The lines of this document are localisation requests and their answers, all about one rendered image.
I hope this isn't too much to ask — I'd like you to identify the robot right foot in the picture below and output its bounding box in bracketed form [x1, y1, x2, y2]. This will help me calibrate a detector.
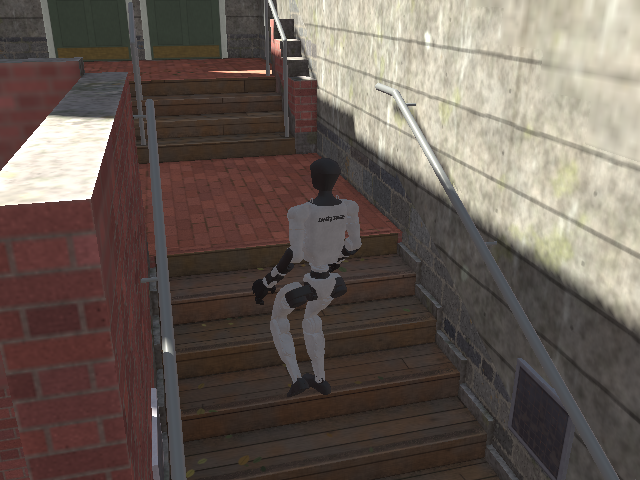
[302, 373, 331, 395]

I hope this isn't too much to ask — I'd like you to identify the right robot forearm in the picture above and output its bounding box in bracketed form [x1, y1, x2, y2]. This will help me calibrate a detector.
[336, 242, 362, 264]

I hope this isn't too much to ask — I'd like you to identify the robot right hand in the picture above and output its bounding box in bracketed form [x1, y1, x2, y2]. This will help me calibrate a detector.
[328, 262, 342, 273]

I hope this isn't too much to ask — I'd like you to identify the left robot upper arm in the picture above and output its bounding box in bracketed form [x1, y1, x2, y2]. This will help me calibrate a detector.
[287, 203, 309, 263]

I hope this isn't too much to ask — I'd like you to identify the robot left hand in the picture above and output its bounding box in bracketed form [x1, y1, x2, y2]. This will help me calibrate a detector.
[252, 279, 276, 305]

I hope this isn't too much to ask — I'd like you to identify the left robot thigh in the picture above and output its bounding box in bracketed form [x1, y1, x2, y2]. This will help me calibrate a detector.
[271, 282, 312, 334]

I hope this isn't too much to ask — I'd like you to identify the left robot forearm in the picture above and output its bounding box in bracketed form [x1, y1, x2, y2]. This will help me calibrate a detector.
[262, 248, 294, 288]

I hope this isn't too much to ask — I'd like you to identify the right robot upper arm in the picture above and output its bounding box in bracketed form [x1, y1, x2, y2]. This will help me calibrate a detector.
[340, 199, 362, 251]

